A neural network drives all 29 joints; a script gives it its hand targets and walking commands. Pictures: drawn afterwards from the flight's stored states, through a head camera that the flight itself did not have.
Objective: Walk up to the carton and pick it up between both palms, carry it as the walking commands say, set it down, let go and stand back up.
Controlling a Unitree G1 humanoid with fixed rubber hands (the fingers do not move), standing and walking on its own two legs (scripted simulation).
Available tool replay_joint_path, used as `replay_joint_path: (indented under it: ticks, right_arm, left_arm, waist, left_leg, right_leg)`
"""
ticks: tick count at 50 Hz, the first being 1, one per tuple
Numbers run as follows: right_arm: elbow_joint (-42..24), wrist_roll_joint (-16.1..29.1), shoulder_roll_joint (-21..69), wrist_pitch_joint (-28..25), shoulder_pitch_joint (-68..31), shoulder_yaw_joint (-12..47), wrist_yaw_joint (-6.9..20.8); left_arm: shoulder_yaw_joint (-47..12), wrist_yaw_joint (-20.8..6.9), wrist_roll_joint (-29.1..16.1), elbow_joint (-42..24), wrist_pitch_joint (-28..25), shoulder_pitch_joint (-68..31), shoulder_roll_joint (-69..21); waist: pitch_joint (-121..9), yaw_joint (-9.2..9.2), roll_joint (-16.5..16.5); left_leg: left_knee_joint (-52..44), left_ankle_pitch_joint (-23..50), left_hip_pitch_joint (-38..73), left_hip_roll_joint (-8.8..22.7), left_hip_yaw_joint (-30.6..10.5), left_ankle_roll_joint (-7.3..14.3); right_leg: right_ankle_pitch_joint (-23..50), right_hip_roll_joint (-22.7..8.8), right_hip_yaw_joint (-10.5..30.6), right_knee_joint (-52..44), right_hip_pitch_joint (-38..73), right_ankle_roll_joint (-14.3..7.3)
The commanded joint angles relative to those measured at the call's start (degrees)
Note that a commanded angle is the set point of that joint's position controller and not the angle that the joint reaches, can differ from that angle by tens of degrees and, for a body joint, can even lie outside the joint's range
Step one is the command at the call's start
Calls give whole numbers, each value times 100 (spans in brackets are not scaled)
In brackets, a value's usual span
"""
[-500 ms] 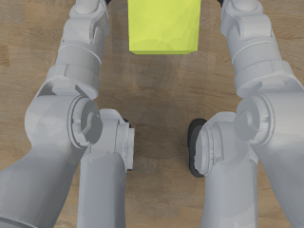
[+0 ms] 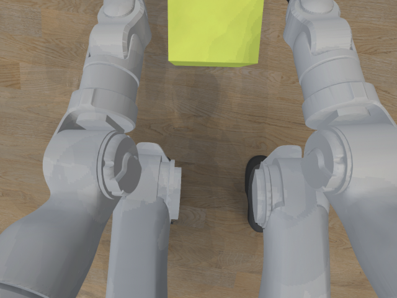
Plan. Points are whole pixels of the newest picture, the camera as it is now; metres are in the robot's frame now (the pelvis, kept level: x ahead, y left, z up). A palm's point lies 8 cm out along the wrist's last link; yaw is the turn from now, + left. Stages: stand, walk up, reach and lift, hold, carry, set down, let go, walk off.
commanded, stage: reach and lift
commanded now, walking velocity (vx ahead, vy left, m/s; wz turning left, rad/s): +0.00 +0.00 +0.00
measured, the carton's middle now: out of the picture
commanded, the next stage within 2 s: none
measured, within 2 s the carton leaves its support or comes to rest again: neither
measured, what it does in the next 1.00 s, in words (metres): rises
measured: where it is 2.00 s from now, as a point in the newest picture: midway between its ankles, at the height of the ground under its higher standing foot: (208, 204)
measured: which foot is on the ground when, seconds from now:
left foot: down 0.00-1.00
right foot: down 0.00-1.00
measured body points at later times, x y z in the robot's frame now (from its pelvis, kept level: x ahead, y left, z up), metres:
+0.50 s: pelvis -0.01 +0.00 +0.02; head +0.36 -0.01 +0.28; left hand +0.56 +0.11 -0.12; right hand +0.57 -0.12 -0.12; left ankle +0.10 +0.14 -0.33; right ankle +0.10 -0.14 -0.33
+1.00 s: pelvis -0.01 +0.00 +0.07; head +0.32 -0.01 +0.37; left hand +0.53 +0.11 -0.04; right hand +0.54 -0.12 -0.04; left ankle +0.10 +0.14 -0.33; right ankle +0.10 -0.14 -0.33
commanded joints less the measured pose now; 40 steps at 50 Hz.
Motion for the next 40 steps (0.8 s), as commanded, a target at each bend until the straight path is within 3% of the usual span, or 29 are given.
replay_joint_path:
  ticks: [1,13,30,40]
  right_arm:
    - [-935,404,5339,-215,-3296,1579,1438]
    - [-1363,430,5788,103,-3678,1810,1416]
    - [-1502,188,6522,416,-3203,1876,1406]
    - [-1365,-106,6817,522,-2751,1738,1388]
  left_arm:
    - [-1835,-1413,-348,-346,61,-2844,-5404]
    - [-2058,-1380,-227,-742,405,-3133,-5800]
    - [-2247,-1400,5,-1205,666,-2894,-6346]
    - [-2090,-1395,262,-1073,731,-2496,-6598]
  waist:
    - [-6460,-39,-242]
    - [-7552,-47,-245]
    - [-8488,-88,-222]
    - [-8385,-102,-230]
  left_leg:
    - [-984,2233,2639,-424,1024,365]
    - [-1268,2102,3178,-469,1080,357]
    - [-1737,2364,3522,-551,1115,313]
    - [-2200,2208,3481,-598,1099,293]
  right_leg:
    - [2252,454,-948,-960,3194,-347]
    - [2095,491,-1041,-1228,3633,-288]
    - [2375,591,-1066,-1657,4025,-197]
    - [2227,646,-1028,-2120,4005,-157]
